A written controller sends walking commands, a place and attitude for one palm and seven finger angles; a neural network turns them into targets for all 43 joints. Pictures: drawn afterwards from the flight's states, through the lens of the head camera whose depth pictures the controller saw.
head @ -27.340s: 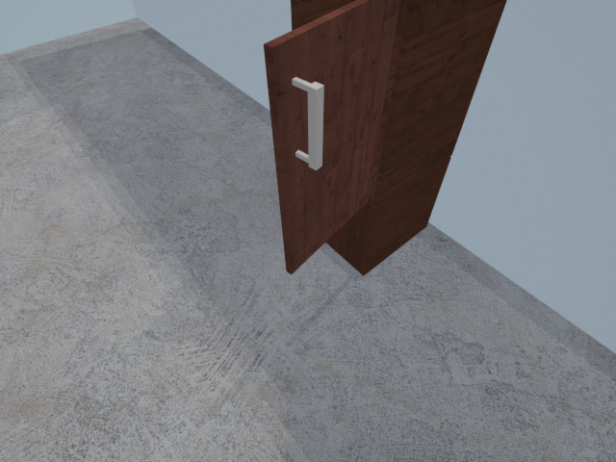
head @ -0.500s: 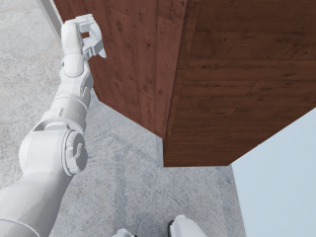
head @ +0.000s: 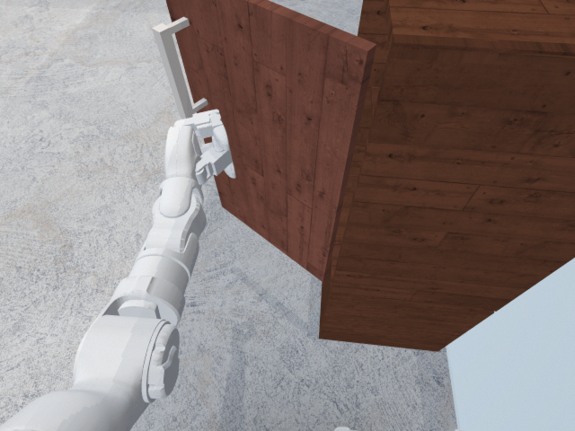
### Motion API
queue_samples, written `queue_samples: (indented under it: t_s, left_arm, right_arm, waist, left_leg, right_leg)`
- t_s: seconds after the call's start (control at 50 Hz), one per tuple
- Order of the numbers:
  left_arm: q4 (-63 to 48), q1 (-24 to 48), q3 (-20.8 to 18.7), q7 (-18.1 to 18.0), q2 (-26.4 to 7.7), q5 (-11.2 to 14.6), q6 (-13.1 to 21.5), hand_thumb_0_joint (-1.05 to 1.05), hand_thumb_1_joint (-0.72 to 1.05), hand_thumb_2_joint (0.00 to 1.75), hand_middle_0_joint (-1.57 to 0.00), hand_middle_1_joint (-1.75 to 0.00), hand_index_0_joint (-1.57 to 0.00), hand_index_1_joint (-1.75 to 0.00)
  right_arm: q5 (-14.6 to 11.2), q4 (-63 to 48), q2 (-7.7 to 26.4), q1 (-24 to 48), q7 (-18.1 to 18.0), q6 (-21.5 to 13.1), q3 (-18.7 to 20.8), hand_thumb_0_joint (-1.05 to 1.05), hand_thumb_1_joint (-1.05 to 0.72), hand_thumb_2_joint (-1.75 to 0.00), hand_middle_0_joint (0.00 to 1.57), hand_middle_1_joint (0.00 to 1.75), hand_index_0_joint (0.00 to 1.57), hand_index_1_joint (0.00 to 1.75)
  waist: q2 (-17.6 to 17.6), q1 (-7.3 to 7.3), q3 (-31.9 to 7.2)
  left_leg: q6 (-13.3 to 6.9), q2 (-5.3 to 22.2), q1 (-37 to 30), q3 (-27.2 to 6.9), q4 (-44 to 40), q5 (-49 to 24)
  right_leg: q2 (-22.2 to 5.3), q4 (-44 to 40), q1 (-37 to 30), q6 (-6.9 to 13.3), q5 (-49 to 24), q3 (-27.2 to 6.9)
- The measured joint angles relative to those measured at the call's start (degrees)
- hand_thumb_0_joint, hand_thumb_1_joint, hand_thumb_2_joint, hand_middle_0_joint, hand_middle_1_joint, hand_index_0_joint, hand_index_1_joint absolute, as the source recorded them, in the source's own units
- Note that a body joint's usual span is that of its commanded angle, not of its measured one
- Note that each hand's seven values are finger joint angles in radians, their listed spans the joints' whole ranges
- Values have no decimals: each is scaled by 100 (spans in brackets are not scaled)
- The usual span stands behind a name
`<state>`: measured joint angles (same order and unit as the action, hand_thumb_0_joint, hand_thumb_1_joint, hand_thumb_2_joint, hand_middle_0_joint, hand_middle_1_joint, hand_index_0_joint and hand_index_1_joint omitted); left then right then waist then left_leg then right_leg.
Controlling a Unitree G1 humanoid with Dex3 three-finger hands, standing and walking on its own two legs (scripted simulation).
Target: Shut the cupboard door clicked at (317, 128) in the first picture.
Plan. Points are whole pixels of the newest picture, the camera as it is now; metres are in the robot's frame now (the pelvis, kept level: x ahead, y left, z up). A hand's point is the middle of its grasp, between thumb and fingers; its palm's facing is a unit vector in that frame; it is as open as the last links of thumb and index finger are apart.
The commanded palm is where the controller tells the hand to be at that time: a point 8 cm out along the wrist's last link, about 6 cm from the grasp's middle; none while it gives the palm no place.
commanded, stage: pull the fist back off the door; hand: left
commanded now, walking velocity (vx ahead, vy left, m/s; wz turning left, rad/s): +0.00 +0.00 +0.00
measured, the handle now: (184, 72) +0.65 +0.15 +0.12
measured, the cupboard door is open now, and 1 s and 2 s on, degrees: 56 56 56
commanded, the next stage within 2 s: draw the hand back to the body in 0.08 s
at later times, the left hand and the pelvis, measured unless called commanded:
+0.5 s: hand (188, 182) +0.41 +0.12 +0.13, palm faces +0.04 -1.00 -0.01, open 3.1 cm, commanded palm +0.36 +0.16 +0.15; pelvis +0.00 +0.00 +0.01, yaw -2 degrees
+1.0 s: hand (65, 281) +0.26 +0.21 +0.15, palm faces +0.26 -0.93 -0.24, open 3.4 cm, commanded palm +0.23 +0.25 +0.17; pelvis -0.01 +0.01 +0.02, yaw +1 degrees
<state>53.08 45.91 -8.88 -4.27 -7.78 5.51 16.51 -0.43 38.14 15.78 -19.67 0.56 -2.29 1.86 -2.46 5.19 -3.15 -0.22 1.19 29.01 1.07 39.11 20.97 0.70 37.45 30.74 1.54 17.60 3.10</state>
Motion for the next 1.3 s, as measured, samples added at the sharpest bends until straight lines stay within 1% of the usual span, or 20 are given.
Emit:
queue_samples:
  t_s: [0.06, 0.14, 0.2, 0.26, 0.32, 0.38, 0.42, 0.52, 0.64, 0.72, 0.74, 0.78, 0.82, 0.9, 0.96, 1.0, 1.06, 1.22, 1.3]
  left_arm:
    - [-18, 75, 131, -91, 87, -93, 93, 2, 90, 90, -130, -150, -130, -150]
    - [575, 512, 51, -179, 22, -199, -164, 2, 90, 90, -130, -150, -130, -150]
    - [823, 665, -153, -211, -45, -125, -301, 2, 90, 90, -130, -149, -130, -150]
    - [731, 545, -316, -175, -60, -49, -172, 2, 90, 90, -130, -149, -130, -150]
    - [311, 96, -432, -63, -95, -73, 20, 2, 90, 90, -130, -149, -130, -150]
    - [-353, -594, -372, 95, -143, -78, 23, 2, 90, 90, -130, -149, -129, -150]
    - [-797, -1050, -294, 225, -161, 1, -124, 2, 90, 90, -130, -149, -129, -150]
    - [-1955, -1953, -78, 437, -145, 288, -655, 2, 90, 90, -130, -149, -130, -150]
    - [-3018, -2495, 148, 598, -187, 374, -1037, 2, 90, 90, -130, -149, -130, -150]
    - [-3573, -2903, 151, 812, -246, 481, -1484, 2, 90, 90, -128, -147, -127, -148]
    - [-3760, -3067, 192, 764, -296, 399, -1540, 2, 90, 90, -126, -145, -126, -146]
    - [-4162, -3470, 285, 591, -413, 218, -1473, 2, 90, 90, -123, -142, -123, -143]
    - [-4552, -3881, 329, 449, -495, 105, -1429, 2, 90, 90, -120, -138, -119, -139]
    - [-5170, -4539, 346, 240, -606, -59, -1424, 2, 90, 90, -111, -128, -111, -129]
    - [-5523, -4865, 318, 101, -672, -151, -1443, 2, 90, 90, -103, -120, -103, -121]
    - [-5731, -5034, 263, 30, -720, -179, -1445, 2, 90, 90, -98, -115, -98, -115]
    - [-6052, -5286, 125, -46, -788, -197, -1420, 2, 90, 90, -90, -106, -90, -107]
    - [-6683, -6199, -389, -61, -936, -173, -1322, 2, 90, 90, -69, -82, -68, -83]
    - [-6938, -6686, -653, -64, -1033, -171, -1309, 2, 90, 90, -58, -70, -58, -71]
  right_arm:
    - [-8, 73, -44, 166, -27, -55, -42, 1, -91, -90, 19, 29, 20, 30]
    - [-20, 120, -142, 304, -46, -20, -165, 1, -91, -90, 19, 30, 20, 30]
    - [-10, 88, -209, 263, -50, -3, -230, 1, -91, -90, 20, 30, 20, 30]
    - [10, 68, -242, 110, -34, -20, -251, 1, -91, -90, 20, 30, 21, 30]
    - [13, 64, -248, -70, -12, 8, -251, 1, -91, -90, 20, 30, 21, 30]
    - [-36, 40, -224, -246, -7, 57, -204, 1, -91, -90, 20, 30, 21, 30]
    - [-93, 39, -197, -307, -29, 95, -175, 1, -90, -90, 20, 30, 21, 30]
    - [-217, 26, -136, -187, -194, 93, -133, 1, -91, -90, 20, 30, 21, 30]
    - [-282, -69, -64, 348, -370, -68, -171, 2, -91, -90, 20, 30, 20, 30]
    - [-329, -244, -58, 710, -407, -86, -244, 2, -91, -90, 19, 30, 20, 30]
    - [-313, -294, -74, 807, -421, -75, -269, 2, -91, -90, 19, 30, 20, 30]
    - [-260, -400, -135, 980, -451, -54, -311, 2, -91, -90, 19, 30, 20, 30]
    - [-221, -496, -196, 1098, -466, -11, -352, 1, -91, -90, 19, 30, 20, 30]
    - [-156, -575, -271, 1184, -478, 73, -429, 1, -91, -90, 20, 30, 20, 30]
    - [-109, -531, -288, 1170, -494, 89, -475, 1, -90, -90, 20, 30, 20, 30]
    - [-78, -467, -299, 1143, -503, 97, -501, 1, -90, -90, 20, 30, 21, 30]
    - [-45, -373, -331, 1074, -505, 121, -524, 1, -90, -90, 20, 30, 21, 30]
    - [-16, -239, -373, 857, -448, 234, -477, 2, -90, -90, 20, 30, 21, 30]
    - [-6, -213, -328, 774, -447, 211, -391, 2, -90, -90, 20, 30, 21, 30]
  waist:
    - [1, -8, -10]
    - [5, 64, -36]
    - [-5, 100, -51]
    - [-28, 76, -75]
    - [-36, 30, -122]
    - [-71, -47, -165]
    - [-91, -108, -154]
    - [-83, -263, -31]
    - [-59, -440, 46]
    - [-83, -548, -4]
    - [-86, -555, 17]
    - [-84, -555, 75]
    - [-72, -581, 144]
    - [-48, -702, 303]
    - [-83, -797, 411]
    - [-123, -836, 456]
    - [-180, -852, 475]
    - [-263, -763, 394]
    - [-264, -752, 363]
  left_leg:
    - [-10, -32, -28, 8, 17, -10]
    - [-23, -69, -51, 28, -28, -63]
    - [-28, -74, -71, 78, -100, -113]
    - [-30, -63, -99, 137, -142, -130]
    - [-31, -44, -195, 214, -200, -125]
    - [-30, -21, -369, 266, -286, -122]
    - [-30, -13, -531, 268, -360, -131]
    - [-32, -13, -956, 203, -557, -202]
    - [-46, -63, -1313, 130, -739, -301]
    - [-58, -101, -1544, 120, -898, -369]
    - [-61, -112, -1633, 118, -956, -389]
    - [-67, -131, -1803, 110, -1094, -446]
    - [-68, -139, -1945, 93, -1217, -503]
    - [-67, -146, -2161, 32, -1402, -591]
    - [-76, -161, -2282, -15, -1501, -635]
    - [-89, -176, -2349, -34, -1562, -659]
    - [-109, -202, -2431, -41, -1639, -680]
    - [-143, -220, -2551, 22, -1703, -635]
    - [-153, -216, -2551, 42, -1664, -592]
  right_leg:
    - [-33, 59, -10, -12, 14, -9]
    - [-69, 75, -3, -23, -7, -30]
    - [-71, 45, 13, -24, -52, -79]
    - [-56, 27, 19, -25, -79, -138]
    - [-30, 6, -28, -25, -84, -214]
    - [0, -64, -174, -24, -94, -266]
    - [11, -146, -340, -26, -108, -268]
    - [14, -405, -820, -29, -184, -205]
    - [-34, -598, -1217, -43, -258, -135]
    - [-67, -715, -1437, -59, -294, -127]
    - [-77, -754, -1519, -65, -303, -126]
    - [-92, -861, -1681, -76, -335, -120]
    - [-97, -980, -1828, -79, -380, -104]
    - [-100, -1222, -2096, -81, -476, -43]
    - [-112, -1376, -2261, -92, -535, 3]
    - [-125, -1461, -2347, -105, -564, 22]
    - [-149, -1537, -2432, -128, -582, 28]
    - [-161, -1601, -2531, -175, -560, -37]
    - [-157, -1586, -2535, -189, -538, -58]
